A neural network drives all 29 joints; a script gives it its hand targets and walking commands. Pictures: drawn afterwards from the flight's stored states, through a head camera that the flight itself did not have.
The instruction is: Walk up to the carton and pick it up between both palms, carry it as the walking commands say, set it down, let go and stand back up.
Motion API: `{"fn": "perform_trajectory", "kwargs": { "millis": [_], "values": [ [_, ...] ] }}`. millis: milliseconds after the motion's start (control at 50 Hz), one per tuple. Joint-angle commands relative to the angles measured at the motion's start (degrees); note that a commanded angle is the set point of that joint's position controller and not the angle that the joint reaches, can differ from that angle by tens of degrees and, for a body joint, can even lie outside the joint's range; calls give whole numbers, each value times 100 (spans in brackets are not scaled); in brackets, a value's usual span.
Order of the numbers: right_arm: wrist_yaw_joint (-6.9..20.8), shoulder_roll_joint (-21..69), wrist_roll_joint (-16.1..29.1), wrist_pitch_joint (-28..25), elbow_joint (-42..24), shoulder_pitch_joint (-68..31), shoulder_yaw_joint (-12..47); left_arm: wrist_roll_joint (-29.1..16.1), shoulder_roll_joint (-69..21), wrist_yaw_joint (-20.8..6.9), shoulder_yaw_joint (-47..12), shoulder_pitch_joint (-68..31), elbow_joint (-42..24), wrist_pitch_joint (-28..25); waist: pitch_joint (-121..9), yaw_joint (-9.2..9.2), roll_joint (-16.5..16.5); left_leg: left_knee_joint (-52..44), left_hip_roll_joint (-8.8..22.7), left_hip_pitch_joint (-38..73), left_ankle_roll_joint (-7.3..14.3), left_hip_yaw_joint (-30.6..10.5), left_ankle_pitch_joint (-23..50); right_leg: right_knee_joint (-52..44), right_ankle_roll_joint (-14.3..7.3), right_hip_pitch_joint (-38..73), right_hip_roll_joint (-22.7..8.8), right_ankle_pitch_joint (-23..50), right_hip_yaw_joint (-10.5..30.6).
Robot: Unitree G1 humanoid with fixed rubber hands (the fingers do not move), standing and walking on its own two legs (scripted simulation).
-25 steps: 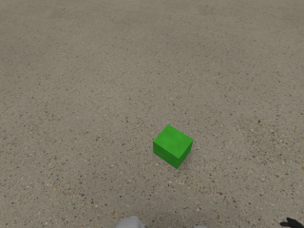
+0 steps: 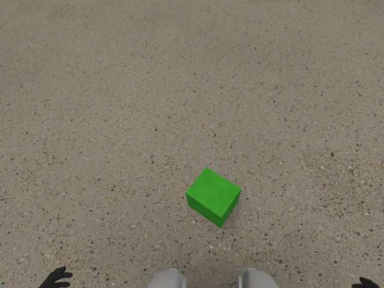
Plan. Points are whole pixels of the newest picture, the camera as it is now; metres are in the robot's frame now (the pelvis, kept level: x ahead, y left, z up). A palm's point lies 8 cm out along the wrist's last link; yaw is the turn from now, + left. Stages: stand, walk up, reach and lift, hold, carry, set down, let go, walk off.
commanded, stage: walk up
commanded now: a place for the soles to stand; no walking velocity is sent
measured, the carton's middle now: (213, 197) +0.57 -0.01 -0.66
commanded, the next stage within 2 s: none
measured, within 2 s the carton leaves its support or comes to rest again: neither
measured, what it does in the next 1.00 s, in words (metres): stands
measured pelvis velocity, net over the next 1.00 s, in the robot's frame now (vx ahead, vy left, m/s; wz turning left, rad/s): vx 0.04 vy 0.03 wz -0.05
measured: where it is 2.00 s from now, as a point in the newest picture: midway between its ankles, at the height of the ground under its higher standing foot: (152, 266)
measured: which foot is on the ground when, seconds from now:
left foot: down 0.00-0.90, up 0.92-1.00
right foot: down 0.00-1.00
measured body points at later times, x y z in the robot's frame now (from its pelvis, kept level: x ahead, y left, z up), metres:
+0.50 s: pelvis +0.04 +0.00 +0.03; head +0.06 +0.00 +0.48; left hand +0.15 +0.33 -0.08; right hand +0.18 -0.31 -0.09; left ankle +0.04 +0.13 -0.71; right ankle +0.05 -0.13 -0.71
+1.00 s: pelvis +0.04 +0.03 +0.03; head +0.06 +0.01 +0.48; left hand +0.11 +0.37 -0.06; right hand +0.17 -0.32 -0.07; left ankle +0.04 +0.16 -0.67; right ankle +0.05 -0.13 -0.71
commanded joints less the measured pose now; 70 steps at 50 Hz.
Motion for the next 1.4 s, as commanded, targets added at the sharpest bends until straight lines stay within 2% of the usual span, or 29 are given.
{"fn": "perform_trajectory", "kwargs": {
  "millis": [0,40,80,120,160,220,840,860,880,900,920,960,1020,1060,1080,1100,1120,1140,1160,1180,1200,1240,1260,1280,1300,1320,1340,1360,1380],
  "values": [
    [-50,-1357,17,-14,-321,-437,-278,-94,798,88,124,13,-40,56,-858,83,-25,-1756,1475,199,929,-2007,915,-373,-140,394,32,356,202],
    [12,-1066,66,73,-110,-706,-126,-22,923,125,181,115,175,29,-1150,158,-137,-1162,941,-73,588,-1224,899,-1142,-307,1264,-266,581,478],
    [24,-944,91,138,1,-561,-97,21,1224,130,224,-407,218,-18,-958,-152,-435,-839,368,412,181,-630,713,-1497,-563,547,-728,1078,1143],
    [21,-1029,51,132,179,-628,-128,-31,1103,136,123,-479,326,-12,-936,-121,-11,-1026,515,753,262,-810,1105,-1370,-442,424,-635,1381,900],
    [31,-859,110,124,278,-901,-70,-31,1017,158,82,-301,542,-50,-955,-2,20,-927,548,910,297,-698,1875,-1394,-347,683,-543,2032,661],
    [25,-804,111,160,467,-877,-37,-32,984,160,61,-627,655,-39,-1091,-97,-136,-1068,556,987,268,-615,2161,-1394,-331,960,-563,2343,583],
    [78,-563,52,249,1456,-1607,106,68,686,98,-18,-1469,1574,81,-788,-96,-98,-2830,589,1464,-61,-616,1145,-3115,-32,1689,-524,1272,450],
    [338,-1404,-377,363,503,-1861,-394,42,1564,305,421,170,1456,12,-705,129,154,-1334,141,997,-19,181,-796,-3134,-573,1844,-828,-235,1353],
    [436,-1137,-393,483,305,-1925,-376,126,1789,386,542,663,1516,-46,-467,265,-69,-314,-24,-432,-6,-156,-1196,-3429,-935,2437,-1454,-1069,2602],
    [478,-1020,-490,566,123,-1989,-339,123,1980,468,630,749,1415,-82,-209,255,-149,637,125,-1462,-11,-828,-1080,-3601,-1302,2742,-1951,-1178,3344],
    [563,-963,-498,591,39,-1825,-348,92,1907,523,669,427,1132,-123,-373,57,-75,1039,283,-1752,-57,-1139,-814,-3342,-1465,2807,-2102,-772,3227],
    [687,-912,-360,628,-120,-1591,-422,111,1779,542,737,-35,815,-207,-408,-179,-684,1054,583,-1591,-81,-1319,-521,-3159,-1432,2433,-1945,-381,2833],
    [843,-889,-258,700,-387,-1454,-579,241,1752,498,731,-121,559,-241,-319,-281,-1150,357,461,-478,-97,-791,-787,-3009,-1254,1147,-1442,-332,2012],
    [851,-1019,-296,703,-440,-1191,-727,258,1722,498,708,-193,382,-211,-301,-399,-1089,-96,281,435,-15,-523,-741,-2611,-1098,205,-1164,-425,1718],
    [832,-1067,-323,687,-416,-701,-817,280,1633,487,682,-365,294,-179,-443,-719,-963,-494,143,1341,52,-270,-358,-2197,-867,-473,-823,-508,1257],
    [768,-1198,-347,676,-263,-180,-861,303,1358,516,576,-328,209,-156,-632,-844,-408,-684,-146,2038,106,-141,-487,-1411,-721,-1021,-480,-678,999],
    [676,-1510,-422,675,-256,423,-956,306,1090,541,499,-159,114,-125,-757,-1160,861,-1647,491,2484,394,-1220,-1725,31,-475,-1896,65,-1316,519],
    [616,-1769,-415,653,-475,100,-954,260,894,591,458,-72,70,-89,-413,-1026,1869,-3104,1642,1637,837,-2884,-3251,1502,-222,-2132,613,-1763,-30],
    [624,-1692,-280,623,-812,-686,-861,224,1196,621,523,113,158,-53,-190,-686,1098,-3279,1730,842,1068,-3082,-2958,1972,-193,-1717,441,-1443,254],
    [605,-1822,-275,599,-969,-691,-890,184,1476,588,545,492,166,-61,-463,-606,899,-3148,1935,873,1371,-3099,-3103,1861,-210,-1481,177,-1390,107],
    [575,-1691,-319,582,-940,-744,-862,51,1608,521,564,711,352,-53,-354,-424,593,-2711,1671,650,1281,-2515,-2694,1547,-218,-1159,24,-1143,100],
    [540,-1513,-421,630,-1074,-1000,-806,-74,1580,466,609,1233,530,-92,-348,-138,943,-2234,1330,-235,1065,-1597,-2367,486,-187,2,57,-847,-238],
    [562,-1437,-419,676,-1201,-1279,-761,-57,1463,483,620,1786,700,-138,-455,173,940,-1667,1104,-957,982,-1194,-2459,-439,-258,1153,180,-198,-381],
    [562,-1243,-436,750,-1317,-1427,-714,29,1541,527,732,2590,976,-179,-625,638,407,-342,800,-1932,697,-696,-2636,-871,-303,2481,130,-120,81],
    [534,-683,-438,760,-1441,-1112,-541,136,1998,603,889,2919,918,-217,-668,844,-1178,1451,144,-2764,269,-95,-2394,-2269,-536,2889,-772,-1913,2127],
    [492,-726,-439,818,-1517,-1052,-515,170,2464,686,877,2148,523,-244,-275,505,-1147,2520,-50,-3139,-11,-642,-1303,-3590,-986,2072,-2032,-3435,5072],
    [469,-1198,-400,858,-1441,-1035,-622,105,2395,738,852,1448,272,-270,97,175,-81,2833,385,-3079,-50,-1194,-844,-3614,-1036,1672,-2218,-3370,5049],
    [484,-1358,-355,846,-1276,-953,-705,127,2330,784,795,1147,187,-285,407,-32,169,2941,438,-2877,-62,-1203,-788,-3354,-1178,1239,-2062,-2807,4724],
    [515,-1274,-310,837,-1217,-742,-728,218,2155,786,773,865,127,-314,335,-125,-34,2793,596,-2704,-77,-1199,-519,-2928,-1312,1242,-1690,-2313,3969]
  ]
}}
